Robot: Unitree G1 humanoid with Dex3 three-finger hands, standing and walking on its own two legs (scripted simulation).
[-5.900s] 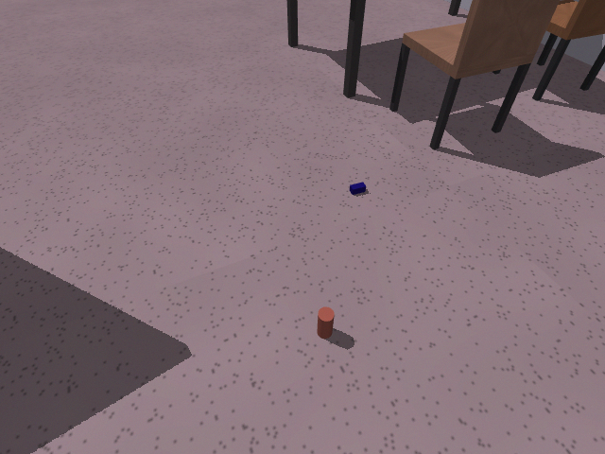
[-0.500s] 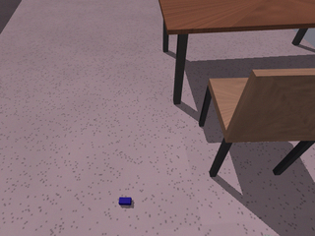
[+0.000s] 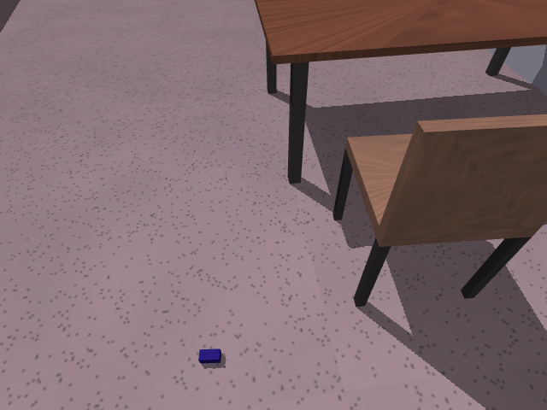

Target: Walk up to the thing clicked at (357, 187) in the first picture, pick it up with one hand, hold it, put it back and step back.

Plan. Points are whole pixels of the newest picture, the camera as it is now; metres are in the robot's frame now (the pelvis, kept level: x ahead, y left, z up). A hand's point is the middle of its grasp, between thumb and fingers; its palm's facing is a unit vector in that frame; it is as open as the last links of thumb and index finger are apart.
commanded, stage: walk up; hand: left
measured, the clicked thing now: (210, 356) +0.45 +0.25 -0.76
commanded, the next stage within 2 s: stand in 0.38 s
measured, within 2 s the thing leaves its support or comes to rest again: neither
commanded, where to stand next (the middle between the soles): +0.06 +0.01 m, yaw +0 degrees
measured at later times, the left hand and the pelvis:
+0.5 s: hand out of the picture +0.09 +0.25 -0.15, palm faces -0.02 -0.94 -0.35, open 7.4 cm; pelvis +0.00 +0.00 +0.00, yaw +0 degrees
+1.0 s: hand out of the picture +0.06 +0.25 -0.16, palm faces -0.04 -0.94 -0.35, open 7.4 cm; pelvis -0.01 +0.00 +0.00, yaw +0 degrees
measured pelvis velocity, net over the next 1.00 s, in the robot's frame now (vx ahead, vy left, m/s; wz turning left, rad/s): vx -0.01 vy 0.00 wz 0.00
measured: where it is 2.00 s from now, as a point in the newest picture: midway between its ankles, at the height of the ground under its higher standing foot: outside the picture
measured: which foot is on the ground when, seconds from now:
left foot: down 0.00-1.00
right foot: down 0.00-1.00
